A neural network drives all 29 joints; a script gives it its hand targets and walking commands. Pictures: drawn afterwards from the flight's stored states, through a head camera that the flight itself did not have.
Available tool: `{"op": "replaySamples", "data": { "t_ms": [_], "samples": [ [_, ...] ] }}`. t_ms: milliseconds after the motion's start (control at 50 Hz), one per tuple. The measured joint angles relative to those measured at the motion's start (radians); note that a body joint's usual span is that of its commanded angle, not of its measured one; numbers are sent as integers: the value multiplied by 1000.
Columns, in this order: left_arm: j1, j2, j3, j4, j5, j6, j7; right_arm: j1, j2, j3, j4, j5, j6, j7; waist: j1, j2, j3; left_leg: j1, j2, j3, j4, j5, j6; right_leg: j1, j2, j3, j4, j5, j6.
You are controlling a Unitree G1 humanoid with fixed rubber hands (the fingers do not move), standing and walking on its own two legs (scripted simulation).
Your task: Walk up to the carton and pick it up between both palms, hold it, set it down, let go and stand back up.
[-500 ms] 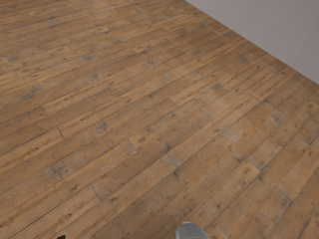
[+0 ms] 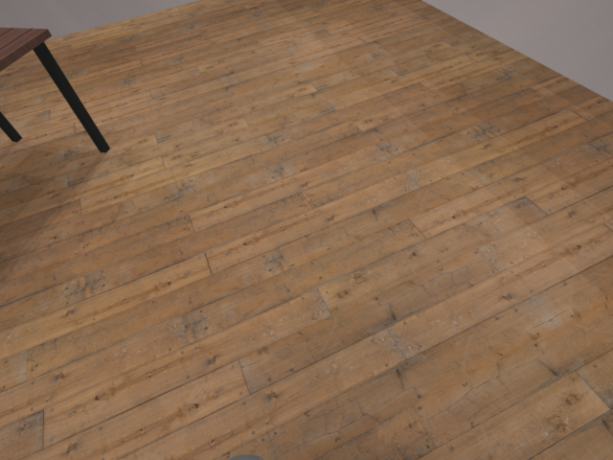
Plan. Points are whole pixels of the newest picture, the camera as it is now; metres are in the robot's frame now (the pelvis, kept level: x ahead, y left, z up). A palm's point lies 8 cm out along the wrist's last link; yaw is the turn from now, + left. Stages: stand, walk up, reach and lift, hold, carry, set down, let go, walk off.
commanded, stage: walk up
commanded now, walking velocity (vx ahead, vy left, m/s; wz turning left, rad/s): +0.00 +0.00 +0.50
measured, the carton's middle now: out of the picture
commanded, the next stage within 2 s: none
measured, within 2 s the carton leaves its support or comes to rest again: neither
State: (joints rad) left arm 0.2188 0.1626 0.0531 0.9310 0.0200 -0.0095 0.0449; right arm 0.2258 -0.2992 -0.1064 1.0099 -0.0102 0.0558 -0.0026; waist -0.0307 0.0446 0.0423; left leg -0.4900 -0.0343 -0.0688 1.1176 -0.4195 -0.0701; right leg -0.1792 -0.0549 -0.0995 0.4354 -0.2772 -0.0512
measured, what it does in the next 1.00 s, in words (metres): walks ahead, turning left: left foot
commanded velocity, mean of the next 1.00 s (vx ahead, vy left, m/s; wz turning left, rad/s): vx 0.22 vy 0.08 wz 0.50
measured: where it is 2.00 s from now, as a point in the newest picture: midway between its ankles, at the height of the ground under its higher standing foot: (172, 405)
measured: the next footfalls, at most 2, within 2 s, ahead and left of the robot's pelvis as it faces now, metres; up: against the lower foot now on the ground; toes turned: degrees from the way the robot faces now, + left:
left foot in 0.42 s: +0.01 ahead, +0.14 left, +0.00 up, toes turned +18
right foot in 1.06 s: +0.28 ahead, +0.04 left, +0.00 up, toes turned +23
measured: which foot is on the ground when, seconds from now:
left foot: up 0.00-0.40, down 0.42-1.00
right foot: down 0.00-0.42, up 0.44-1.00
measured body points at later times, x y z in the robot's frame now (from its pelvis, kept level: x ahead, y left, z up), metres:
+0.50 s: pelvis -0.01 +0.06 -0.02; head +0.03 +0.10 +0.43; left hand -0.06 +0.31 -0.18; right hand +0.17 -0.15 -0.15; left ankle -0.03 +0.13 -0.75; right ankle -0.03 -0.08 -0.70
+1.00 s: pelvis +0.10 +0.10 -0.01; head +0.13 +0.10 +0.44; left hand +0.14 +0.39 -0.12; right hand +0.12 -0.15 -0.16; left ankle -0.02 +0.13 -0.75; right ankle +0.23 +0.00 -0.72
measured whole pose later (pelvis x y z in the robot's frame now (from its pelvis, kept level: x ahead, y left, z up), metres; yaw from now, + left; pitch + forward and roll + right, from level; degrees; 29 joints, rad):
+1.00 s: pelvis +0.10 +0.10 -0.01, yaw +27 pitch +2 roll +0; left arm 0.09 0.24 0.05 0.88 0.01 0.00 0.00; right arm 0.47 -0.21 -0.04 1.06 -0.03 -0.03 0.04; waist -0.11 0.02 0.01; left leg -0.04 -0.11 -0.14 0.32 -0.31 0.09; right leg -0.49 -0.08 -0.05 0.69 -0.33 0.10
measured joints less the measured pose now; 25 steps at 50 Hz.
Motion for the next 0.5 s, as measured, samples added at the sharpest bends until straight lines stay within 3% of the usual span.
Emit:
{"op": "replaySamples", "data": {
  "t_ms": [80, 220, 360, 420, 460, 500],
  "samples": [
    [44, -11, -6, 9, -2, -12, -5, -9, -2, -8, -1, 2, 14, 8, 3, 1, 5, 12, 28, 2, 24, 61, -21, 21, -10, -43, -18, -1, -3],
    [110, -22, -4, 13, 12, -18, -3, -34, 42, 17, 1, 0, 33, 16, 24, -18, 19, 67, 56, 66, -94, 58, -31, 32, -11, -116, -5, -21, 0],
    [116, 13, 4, 9, 19, 2, -13, -103, 99, 73, -37, -10, 15, 21, 59, -53, 62, 133, 73, 152, -341, -10, 31, -7, -32, -186, 112, -84, 23],
    [111, 47, 10, 17, 13, 18, -19, -121, 117, 81, -55, -6, -9, 27, 65, -83, 65, 196, 60, 172, -490, 86, 75, -26, -64, -208, 199, -134, 50],
    [95, 67, 14, 25, 7, 34, -22, -129, 128, 75, -68, -10, -35, 25, 66, -106, 74, 205, 37, 175, -481, 85, 116, -68, -78, -147, 331, -195, 71],
    [74, 67, 12, 12, 1, 54, -20, -117, 117, 65, -81, -2, -50, 16, 48, -68, 64, 208, 46, 139, -495, 82, 139, -133, -40, -80, 501, -274, 95]
  ]
}}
